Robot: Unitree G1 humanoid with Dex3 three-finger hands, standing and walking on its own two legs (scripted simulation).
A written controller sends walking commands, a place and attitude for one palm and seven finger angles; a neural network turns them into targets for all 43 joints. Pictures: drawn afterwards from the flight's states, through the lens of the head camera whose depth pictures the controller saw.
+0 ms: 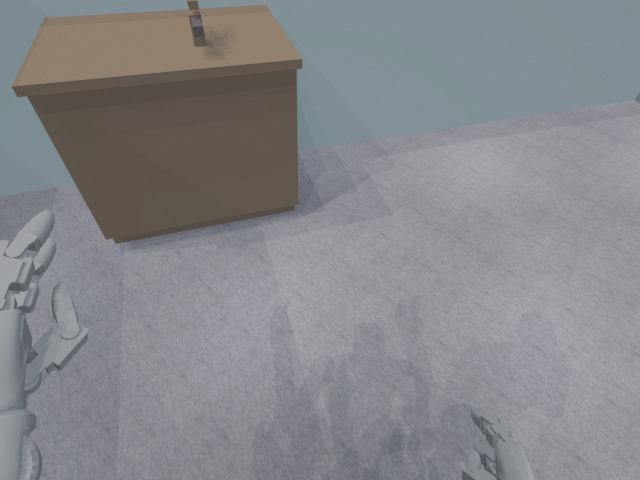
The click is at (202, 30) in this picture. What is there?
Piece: tap's lever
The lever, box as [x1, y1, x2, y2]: [193, 23, 204, 36]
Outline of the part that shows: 201,23 193,24 195,36 204,35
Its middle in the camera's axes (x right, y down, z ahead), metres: -0.36 -0.61 +1.13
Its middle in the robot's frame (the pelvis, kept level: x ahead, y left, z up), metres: +1.25 +0.44 +0.05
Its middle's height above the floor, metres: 0.83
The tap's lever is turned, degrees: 0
